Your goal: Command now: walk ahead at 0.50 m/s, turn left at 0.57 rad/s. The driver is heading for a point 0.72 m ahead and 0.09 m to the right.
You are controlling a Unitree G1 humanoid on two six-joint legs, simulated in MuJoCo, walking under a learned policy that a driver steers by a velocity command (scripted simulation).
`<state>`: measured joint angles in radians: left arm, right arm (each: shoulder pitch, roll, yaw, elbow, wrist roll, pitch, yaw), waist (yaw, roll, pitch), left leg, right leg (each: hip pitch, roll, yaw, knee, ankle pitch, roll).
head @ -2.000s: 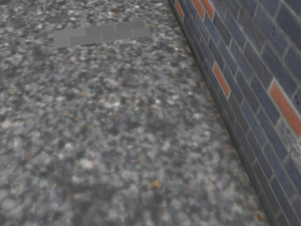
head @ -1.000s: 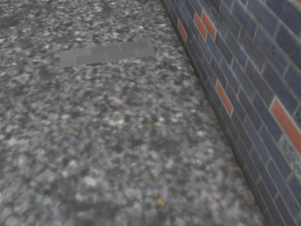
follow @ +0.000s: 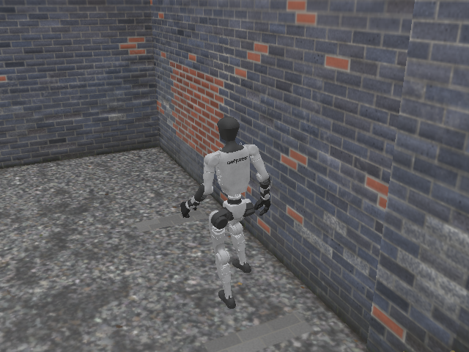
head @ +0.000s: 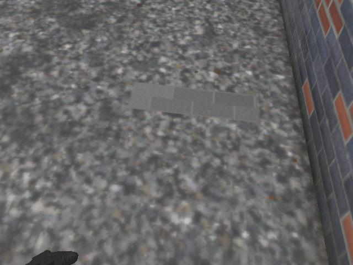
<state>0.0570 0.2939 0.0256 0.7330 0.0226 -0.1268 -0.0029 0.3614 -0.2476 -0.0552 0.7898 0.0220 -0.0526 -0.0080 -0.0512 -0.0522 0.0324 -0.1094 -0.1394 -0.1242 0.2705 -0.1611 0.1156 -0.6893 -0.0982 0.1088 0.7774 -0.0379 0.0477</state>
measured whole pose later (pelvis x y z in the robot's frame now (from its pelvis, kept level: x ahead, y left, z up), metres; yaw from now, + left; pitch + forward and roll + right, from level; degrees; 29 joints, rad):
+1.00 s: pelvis +0.55 +0.07 +0.00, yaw -7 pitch +0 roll +2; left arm 0.19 0.32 0.08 0.77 -0.02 -0.03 -0.01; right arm 0.32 -0.27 -0.06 0.89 -0.01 -0.10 0.00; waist -0.06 -0.05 0.02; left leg -0.03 -0.03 0.18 0.23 -0.20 0.04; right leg -0.68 -0.10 0.08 0.90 -0.06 0.00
